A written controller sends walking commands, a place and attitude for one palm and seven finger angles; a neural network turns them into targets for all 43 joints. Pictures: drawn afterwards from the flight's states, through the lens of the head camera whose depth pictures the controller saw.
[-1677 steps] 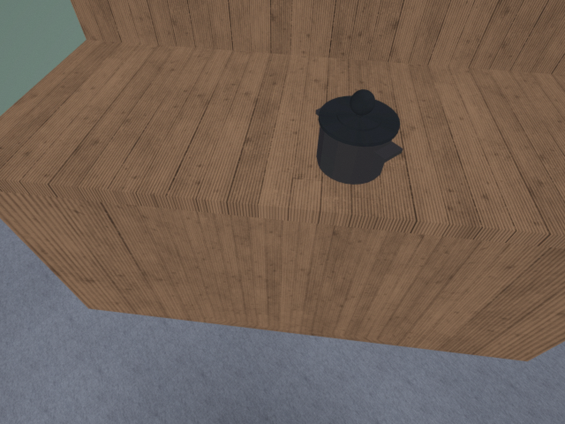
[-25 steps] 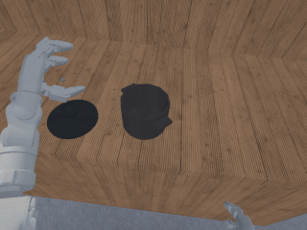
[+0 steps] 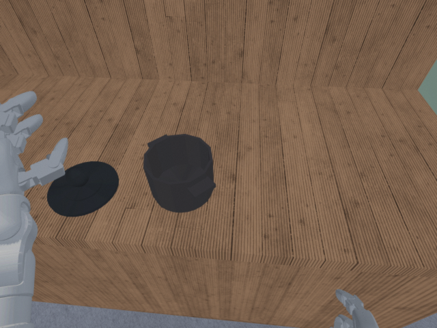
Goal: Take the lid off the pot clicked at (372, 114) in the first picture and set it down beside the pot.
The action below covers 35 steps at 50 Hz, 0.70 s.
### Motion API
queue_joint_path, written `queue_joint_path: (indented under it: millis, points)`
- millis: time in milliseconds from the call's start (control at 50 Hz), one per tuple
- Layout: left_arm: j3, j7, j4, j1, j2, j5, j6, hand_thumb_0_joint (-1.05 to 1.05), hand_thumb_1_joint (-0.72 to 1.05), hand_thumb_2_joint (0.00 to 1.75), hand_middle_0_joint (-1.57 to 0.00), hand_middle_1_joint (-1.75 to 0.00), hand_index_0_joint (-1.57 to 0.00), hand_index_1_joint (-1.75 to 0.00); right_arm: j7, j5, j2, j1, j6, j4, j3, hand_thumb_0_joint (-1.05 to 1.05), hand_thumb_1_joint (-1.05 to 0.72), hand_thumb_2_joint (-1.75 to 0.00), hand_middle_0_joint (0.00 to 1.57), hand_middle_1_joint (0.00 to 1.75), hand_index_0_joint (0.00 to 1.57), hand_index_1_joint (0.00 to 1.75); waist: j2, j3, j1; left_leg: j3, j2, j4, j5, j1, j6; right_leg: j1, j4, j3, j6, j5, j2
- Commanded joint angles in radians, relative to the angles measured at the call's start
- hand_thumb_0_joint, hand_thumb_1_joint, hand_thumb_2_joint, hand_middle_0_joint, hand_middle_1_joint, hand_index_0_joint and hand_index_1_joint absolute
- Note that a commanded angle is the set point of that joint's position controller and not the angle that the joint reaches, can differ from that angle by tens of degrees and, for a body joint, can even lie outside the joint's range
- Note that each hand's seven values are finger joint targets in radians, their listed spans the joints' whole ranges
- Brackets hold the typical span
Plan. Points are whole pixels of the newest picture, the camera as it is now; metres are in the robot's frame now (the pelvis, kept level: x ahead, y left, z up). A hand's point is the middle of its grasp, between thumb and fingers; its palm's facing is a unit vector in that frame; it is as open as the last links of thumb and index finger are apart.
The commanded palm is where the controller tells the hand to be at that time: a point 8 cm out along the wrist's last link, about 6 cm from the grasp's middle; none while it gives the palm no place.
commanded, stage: draw the hand back to the body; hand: left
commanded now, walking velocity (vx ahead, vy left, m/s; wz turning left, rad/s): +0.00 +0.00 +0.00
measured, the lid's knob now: (77, 176) +0.42 +0.36 +0.01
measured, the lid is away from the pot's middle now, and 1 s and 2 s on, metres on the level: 0.24 0.24 0.24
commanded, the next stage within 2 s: step back with the hand held close in 1.10 s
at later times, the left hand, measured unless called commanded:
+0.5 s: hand (49, 209) +0.23 +0.25 +0.18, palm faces +0.48 -0.83 -0.28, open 7.5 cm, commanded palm +0.17 +0.28 +0.19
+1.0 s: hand (31, 259) +0.17 +0.25 +0.16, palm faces +0.39 -0.85 -0.35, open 7.4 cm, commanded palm +0.11 +0.29 +0.18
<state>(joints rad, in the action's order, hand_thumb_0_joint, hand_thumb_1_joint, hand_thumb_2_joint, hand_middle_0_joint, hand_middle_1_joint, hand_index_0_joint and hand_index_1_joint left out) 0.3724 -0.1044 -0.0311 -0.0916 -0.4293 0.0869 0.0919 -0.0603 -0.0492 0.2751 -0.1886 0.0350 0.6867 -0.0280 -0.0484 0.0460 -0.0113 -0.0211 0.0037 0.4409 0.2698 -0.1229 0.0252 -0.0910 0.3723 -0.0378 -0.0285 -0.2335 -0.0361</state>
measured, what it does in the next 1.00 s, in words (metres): stands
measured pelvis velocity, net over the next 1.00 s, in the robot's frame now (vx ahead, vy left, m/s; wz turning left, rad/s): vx -0.02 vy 0.01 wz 0.00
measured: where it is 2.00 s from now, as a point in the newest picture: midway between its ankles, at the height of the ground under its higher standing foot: outside the picture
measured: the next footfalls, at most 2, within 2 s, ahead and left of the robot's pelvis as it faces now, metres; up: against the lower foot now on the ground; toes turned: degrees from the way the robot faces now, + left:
none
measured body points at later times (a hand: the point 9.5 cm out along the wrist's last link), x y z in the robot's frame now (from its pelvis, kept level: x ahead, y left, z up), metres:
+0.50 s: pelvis -0.02 -0.02 +0.00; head -0.04 -0.05 +0.45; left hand +0.20 +0.29 +0.19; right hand +0.17 -0.25 -0.09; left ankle -0.02 +0.10 -0.74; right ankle -0.02 -0.10 -0.74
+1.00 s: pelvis -0.02 +0.01 +0.00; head -0.04 +0.00 +0.45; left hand +0.14 +0.29 +0.18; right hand +0.18 -0.21 -0.07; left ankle -0.02 +0.10 -0.74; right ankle -0.02 -0.10 -0.74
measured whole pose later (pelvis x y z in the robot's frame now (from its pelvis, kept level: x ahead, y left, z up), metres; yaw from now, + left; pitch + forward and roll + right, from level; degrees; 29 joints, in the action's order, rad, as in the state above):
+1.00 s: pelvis -0.02 +0.01 +0.00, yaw +0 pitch -6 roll -1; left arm 0.29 -0.10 0.46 0.52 -0.33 0.09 0.11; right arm -0.06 -0.02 0.23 -0.16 0.10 0.64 -0.04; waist -0.06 0.03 -0.05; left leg -0.03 0.00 0.45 0.26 -0.10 0.04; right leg -0.06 0.37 -0.03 -0.02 -0.22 -0.03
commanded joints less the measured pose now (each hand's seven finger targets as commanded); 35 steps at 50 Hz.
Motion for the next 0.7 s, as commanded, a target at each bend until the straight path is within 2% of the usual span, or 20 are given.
queue_joint_path:
  millis: [0,40,60,80,140,220,240,300,340,360,400,440,460,520,540,580,600,640,660,680]
  points:
    - [0.094,-0.014,0.266,-0.221,-0.247,0.007,0.067,0.00,0.64,0.84,-0.24,-0.45,-0.24,-0.45,-0.006,-0.001,0.102,0.119,0.061,-0.157,0.039,0.00,-0.90,-0.90,0.20,0.30,0.20,0.30,-0.049,-0.231,-0.009,0.010,0.033,-0.015,-0.338,0.118,0.024,0.030,-0.031,0.014,-0.017,0.374,0.062]
    - [0.114,-0.014,0.244,-0.180,-0.260,0.011,0.061,0.00,0.69,0.85,-0.24,-0.42,-0.24,-0.42,-0.005,-0.002,0.107,0.119,0.058,-0.153,0.043,0.00,-0.90,-0.90,0.20,0.30,0.20,0.30,0.007,-0.193,-0.005,0.007,0.034,-0.015,-0.310,0.100,0.025,0.021,-0.040,0.015,-0.013,0.367,0.064]
    - [0.083,-0.008,0.217,-0.164,-0.215,0.015,0.056,0.00,0.71,0.86,-0.23,-0.41,-0.23,-0.41,-0.007,-0.003,0.102,0.131,0.055,-0.160,0.040,0.00,-0.90,-0.90,0.20,0.30,0.20,0.30,0.027,-0.174,-0.004,-0.002,0.028,-0.023,-0.282,0.095,0.028,0.001,-0.049,0.017,-0.009,0.341,0.058]
    - [0.092,-0.007,0.227,-0.157,-0.226,0.019,0.054,0.00,0.74,0.86,-0.23,-0.39,-0.23,-0.39,-0.008,-0.004,0.102,0.139,0.055,-0.165,0.041,0.00,-0.90,-0.90,0.20,0.30,0.20,0.30,0.040,-0.165,-0.008,0.000,0.032,-0.020,-0.254,0.089,0.030,-0.005,-0.058,0.020,-0.006,0.313,0.063]
    - [0.104,-0.009,0.320,-0.168,-0.249,0.020,0.072,0.00,0.81,0.88,-0.22,-0.35,-0.22,-0.35,-0.008,-0.002,0.095,0.158,0.066,-0.167,0.036,0.00,-0.90,-0.90,0.20,0.30,0.20,0.30,-0.024,-0.177,-0.007,0.001,0.027,-0.020,-0.231,0.108,0.031,-0.001,-0.069,0.035,-0.007,0.287,0.071]
    - [0.101,-0.009,0.272,-0.068,-0.205,0.025,0.062,0.00,0.90,0.90,-0.20,-0.30,-0.20,-0.30,-0.012,0.001,0.088,0.171,0.070,-0.170,0.036,0.00,-0.90,-0.90,0.20,0.30,0.20,0.30,0.035,-0.153,-0.018,-0.006,0.026,-0.017,-0.211,0.098,0.035,-0.016,-0.083,0.040,-0.002,0.263,0.070]
    - [0.113,-0.009,0.275,-0.060,-0.221,0.028,0.064,0.00,0.90,0.90,-0.20,-0.30,-0.20,-0.30,-0.012,0.001,0.091,0.170,0.068,-0.167,0.039,0.00,-0.90,-0.90,0.20,0.30,0.20,0.30,0.050,-0.141,-0.013,-0.004,0.026,-0.020,-0.195,0.092,0.034,-0.018,-0.091,0.043,0.000,0.247,0.074]
    - [0.088,-0.008,0.384,-0.069,-0.196,0.026,0.083,0.00,0.90,0.90,-0.20,-0.30,-0.20,-0.30,-0.013,0.003,0.078,0.196,0.081,-0.182,0.035,0.00,-0.90,-0.90,0.20,0.30,0.20,0.30,-0.026,-0.169,-0.021,-0.007,0.023,-0.020,-0.186,0.121,0.034,-0.017,-0.100,0.053,-0.002,0.223,0.079]
    - [0.098,-0.015,0.415,-0.033,-0.205,0.024,0.091,0.00,0.90,0.90,-0.20,-0.30,-0.20,-0.30,-0.012,0.006,0.080,0.193,0.091,-0.177,0.037,0.00,-0.90,-0.90,0.20,0.30,0.20,0.30,-0.034,-0.162,-0.019,-0.004,0.023,-0.023,-0.183,0.120,0.032,-0.017,-0.101,0.052,-0.003,0.214,0.079]
    - [0.098,-0.016,0.366,0.017,-0.183,0.025,0.088,0.00,0.90,0.90,-0.20,-0.30,-0.20,-0.30,-0.014,0.009,0.078,0.190,0.092,-0.174,0.037,0.00,-0.90,-0.90,0.20,0.30,0.20,0.30,-0.003,-0.145,-0.022,-0.007,0.021,-0.029,-0.174,0.112,0.033,-0.026,-0.102,0.048,-0.002,0.201,0.072]
    - [0.088,-0.013,0.380,0.057,-0.166,0.027,0.086,0.00,0.90,0.90,-0.20,-0.30,-0.20,-0.30,-0.014,0.008,0.077,0.193,0.093,-0.177,0.037,0.00,-0.90,-0.90,0.20,0.30,0.20,0.30,0.000,-0.131,-0.026,-0.005,0.026,-0.029,-0.164,0.106,0.033,-0.033,-0.110,0.048,-0.002,0.177,0.076]
    - [0.099,-0.013,0.416,0.085,-0.180,0.028,0.095,0.00,0.90,0.90,-0.20,-0.30,-0.20,-0.30,-0.015,0.009,0.079,0.194,0.097,-0.179,0.041,0.00,-0.90,-0.90,0.20,0.30,0.20,0.30,0.024,-0.114,-0.022,0.000,0.026,-0.031,-0.150,0.101,0.033,-0.040,-0.113,0.047,0.000,0.156,0.077]
    - [0.080,-0.010,0.407,0.103,-0.152,0.025,0.096,0.00,0.90,0.90,-0.20,-0.30,-0.20,-0.30,-0.016,0.011,0.076,0.199,0.096,-0.179,0.039,0.00,-0.90,-0.90,0.20,0.30,0.20,0.30,-0.003,-0.116,-0.026,-0.004,0.020,-0.035,-0.146,0.103,0.035,-0.043,-0.115,0.051,-0.001,0.147,0.073]
    - [0.084,-0.010,0.452,0.167,-0.151,0.027,0.099,0.00,0.90,0.90,-0.20,-0.30,-0.20,-0.30,-0.015,0.013,0.074,0.202,0.101,-0.185,0.040,0.00,-0.90,-0.90,0.20,0.30,0.20,0.30,0.021,-0.115,-0.034,0.003,0.027,-0.032,-0.146,0.102,0.033,-0.044,-0.119,0.050,-0.001,0.129,0.078]
    - [0.087,-0.011,0.513,0.158,-0.167,0.025,0.109,0.00,0.90,0.90,-0.20,-0.30,-0.20,-0.30,-0.014,0.012,0.076,0.203,0.106,-0.189,0.042,0.00,-0.90,-0.90,0.20,0.30,0.20,0.30,0.011,-0.113,-0.027,0.006,0.027,-0.035,-0.139,0.104,0.031,-0.045,-0.117,0.050,-0.002,0.123,0.079]
    - [0.067,-0.014,0.532,0.194,-0.139,0.019,0.111,0.00,0.90,0.90,-0.20,-0.30,-0.20,-0.30,-0.015,0.015,0.069,0.205,0.116,-0.192,0.040,0.00,-0.90,-0.90,0.20,0.30,0.20,0.30,-0.037,-0.125,-0.033,0.004,0.027,-0.036,-0.140,0.118,0.031,-0.050,-0.116,0.046,-0.005,0.117,0.076]
    - [0.064,-0.015,0.528,0.227,-0.130,0.018,0.108,0.00,0.90,0.90,-0.20,-0.30,-0.20,-0.30,-0.015,0.017,0.069,0.200,0.118,-0.191,0.039,0.00,-0.90,-0.90,0.20,0.30,0.20,0.30,-0.033,-0.113,-0.035,0.006,0.029,-0.040,-0.137,0.111,0.028,-0.054,-0.115,0.042,-0.006,0.108,0.074]
    - [0.082,-0.013,0.489,0.306,-0.136,0.023,0.101,0.00,0.90,0.90,-0.20,-0.30,-0.20,-0.30,-0.013,0.018,0.074,0.186,0.113,-0.185,0.042,0.00,-0.90,-0.90,0.20,0.30,0.20,0.30,0.040,-0.065,-0.031,0.013,0.031,-0.044,-0.118,0.082,0.028,-0.067,-0.120,0.039,-0.005,0.089,0.071]
    - [0.050,-0.007,0.487,0.315,-0.097,0.021,0.101,0.00,0.90,0.90,-0.20,-0.30,-0.20,-0.30,-0.014,0.018,0.071,0.193,0.109,-0.191,0.042,0.00,-0.90,-0.90,0.20,0.30,0.20,0.30,0.042,-0.070,-0.031,0.006,0.026,-0.047,-0.111,0.085,0.031,-0.073,-0.124,0.042,-0.001,0.074,0.066]
    - [0.049,-0.005,0.531,0.318,-0.104,0.022,0.102,0.00,0.90,0.90,-0.20,-0.30,-0.20,-0.30,-0.014,0.018,0.071,0.196,0.111,-0.200,0.042,0.00,-0.90,-0.90,0.20,0.30,0.20,0.30,0.037,-0.080,-0.033,0.011,0.030,-0.044,-0.112,0.089,0.031,-0.069,-0.123,0.042,-0.002,0.071,0.070]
